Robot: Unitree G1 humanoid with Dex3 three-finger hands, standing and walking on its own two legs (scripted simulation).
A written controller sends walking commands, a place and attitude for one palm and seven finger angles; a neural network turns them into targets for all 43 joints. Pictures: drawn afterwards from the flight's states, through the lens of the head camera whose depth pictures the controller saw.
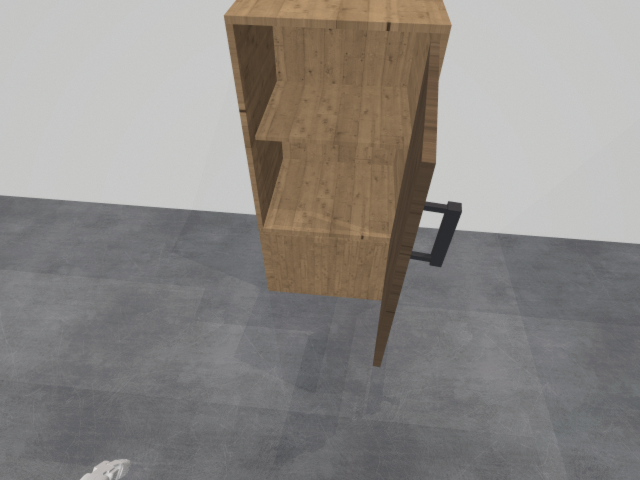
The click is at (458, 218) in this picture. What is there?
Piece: cupboard door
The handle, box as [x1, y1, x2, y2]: [410, 201, 461, 266]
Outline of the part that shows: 461,203 448,201 446,205 425,202 423,209 424,210 443,212 444,215 431,253 427,254 412,251 410,258 429,261 430,265 441,265 461,212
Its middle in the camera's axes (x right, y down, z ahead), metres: +0.18 -0.01 +0.63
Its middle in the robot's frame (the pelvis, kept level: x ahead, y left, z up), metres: +0.49 -0.15 +0.02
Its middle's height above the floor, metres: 0.79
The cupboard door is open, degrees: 83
